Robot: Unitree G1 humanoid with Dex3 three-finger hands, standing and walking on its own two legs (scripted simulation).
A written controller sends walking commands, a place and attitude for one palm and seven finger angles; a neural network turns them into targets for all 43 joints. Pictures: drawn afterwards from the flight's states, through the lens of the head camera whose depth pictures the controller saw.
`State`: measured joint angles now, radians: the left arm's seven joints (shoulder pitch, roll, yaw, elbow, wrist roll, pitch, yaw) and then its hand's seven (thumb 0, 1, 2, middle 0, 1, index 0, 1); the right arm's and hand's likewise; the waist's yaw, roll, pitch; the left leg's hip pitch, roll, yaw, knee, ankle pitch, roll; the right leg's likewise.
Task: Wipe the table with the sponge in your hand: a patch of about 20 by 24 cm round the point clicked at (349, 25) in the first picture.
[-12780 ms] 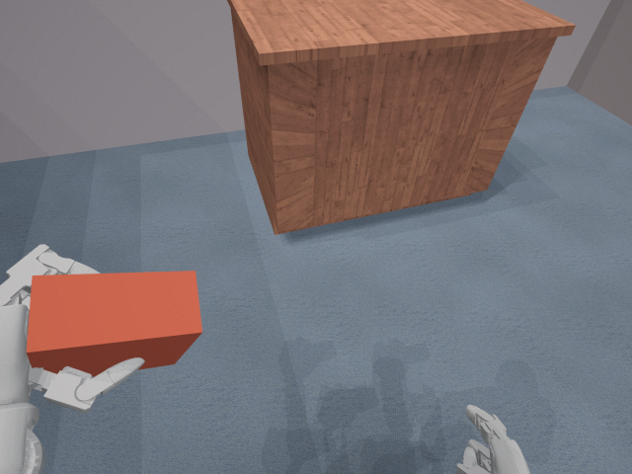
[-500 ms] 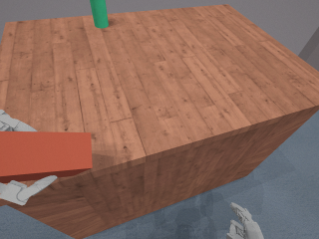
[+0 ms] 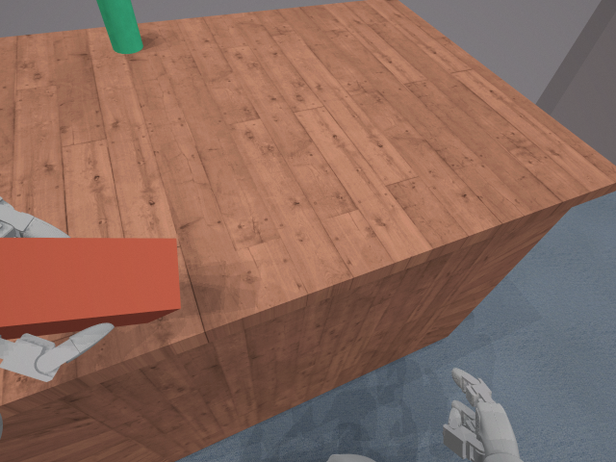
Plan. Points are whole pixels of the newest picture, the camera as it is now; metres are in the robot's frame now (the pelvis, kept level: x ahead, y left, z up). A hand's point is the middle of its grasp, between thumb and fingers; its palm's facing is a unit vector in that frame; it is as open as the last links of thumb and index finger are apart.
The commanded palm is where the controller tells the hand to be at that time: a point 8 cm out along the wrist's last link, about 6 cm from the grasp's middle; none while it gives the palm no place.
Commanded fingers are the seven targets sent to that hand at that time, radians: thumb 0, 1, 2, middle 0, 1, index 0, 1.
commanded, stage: shuffle to correct the standing spot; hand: left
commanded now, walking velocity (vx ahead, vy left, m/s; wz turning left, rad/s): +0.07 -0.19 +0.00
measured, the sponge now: (113, 288) +0.24 +0.21 +0.15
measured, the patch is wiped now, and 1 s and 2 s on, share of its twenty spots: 0.00 0.00 0.00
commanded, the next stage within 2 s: come to a stop and stand still in 0.16 s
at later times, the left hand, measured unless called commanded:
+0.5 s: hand (149, 259) +0.27 +0.17 +0.17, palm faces +0.42 -0.86 -0.30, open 10.4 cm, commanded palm +0.21 +0.21 +0.19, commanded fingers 0.00 0.10 1.30 -1.20 -1.60 -1.20 -1.60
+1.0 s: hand (102, 185) +0.31 +0.22 +0.22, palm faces +0.49 -0.78 -0.39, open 10.4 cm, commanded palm +0.22 +0.21 +0.19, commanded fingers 0.00 0.10 1.30 -1.20 -1.60 -1.20 -1.60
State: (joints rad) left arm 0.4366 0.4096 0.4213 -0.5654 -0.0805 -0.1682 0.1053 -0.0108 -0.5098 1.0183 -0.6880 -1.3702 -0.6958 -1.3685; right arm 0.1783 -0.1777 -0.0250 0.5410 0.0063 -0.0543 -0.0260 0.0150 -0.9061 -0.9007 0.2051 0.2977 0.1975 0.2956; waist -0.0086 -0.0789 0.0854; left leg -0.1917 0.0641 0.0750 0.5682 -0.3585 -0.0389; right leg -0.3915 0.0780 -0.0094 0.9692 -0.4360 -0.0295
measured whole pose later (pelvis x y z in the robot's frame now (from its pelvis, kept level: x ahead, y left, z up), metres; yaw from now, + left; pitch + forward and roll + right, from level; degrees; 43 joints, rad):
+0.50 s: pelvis +0.05 -0.07 +0.01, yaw +1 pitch -2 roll +0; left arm 0.43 0.34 0.32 -0.55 -0.02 -0.15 0.15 -0.01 -0.51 1.02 -0.69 -1.37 -0.70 -1.37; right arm 0.22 -0.20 0.01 0.59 0.02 -0.10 -0.04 0.02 -0.91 -0.90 0.20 0.30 0.20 0.30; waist 0.03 -0.09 0.06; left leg -0.17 -0.02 0.11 0.49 -0.28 0.06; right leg -0.26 0.03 -0.12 0.50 -0.22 -0.03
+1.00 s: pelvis +0.05 -0.06 +0.01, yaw -1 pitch +2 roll -1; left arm 0.21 0.53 0.47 -0.35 -0.08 -0.24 0.14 -0.01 -0.51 1.02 -0.69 -1.37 -0.70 -1.37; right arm 0.24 -0.23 0.08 0.57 0.01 -0.13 0.01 0.02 -0.90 -0.90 0.21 0.30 0.20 0.30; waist 0.02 -0.03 0.03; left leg -0.29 -0.02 0.03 0.55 -0.31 0.04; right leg -0.34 0.05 -0.11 0.48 -0.19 -0.08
